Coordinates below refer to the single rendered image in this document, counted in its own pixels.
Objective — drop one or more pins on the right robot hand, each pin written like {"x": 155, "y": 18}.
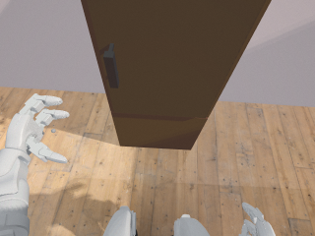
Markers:
{"x": 261, "y": 227}

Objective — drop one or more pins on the robot thigh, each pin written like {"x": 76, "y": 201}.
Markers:
{"x": 122, "y": 223}
{"x": 187, "y": 226}

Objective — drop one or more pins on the left robot hand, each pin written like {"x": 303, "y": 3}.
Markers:
{"x": 22, "y": 127}

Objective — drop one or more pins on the left robot thigh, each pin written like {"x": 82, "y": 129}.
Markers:
{"x": 122, "y": 223}

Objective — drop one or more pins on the handle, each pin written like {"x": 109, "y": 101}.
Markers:
{"x": 111, "y": 67}

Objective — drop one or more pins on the cupboard door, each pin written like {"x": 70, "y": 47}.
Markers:
{"x": 172, "y": 56}

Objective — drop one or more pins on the left robot forearm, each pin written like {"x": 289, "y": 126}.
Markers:
{"x": 14, "y": 192}

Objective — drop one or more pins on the right robot thigh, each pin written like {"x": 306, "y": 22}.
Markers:
{"x": 187, "y": 226}

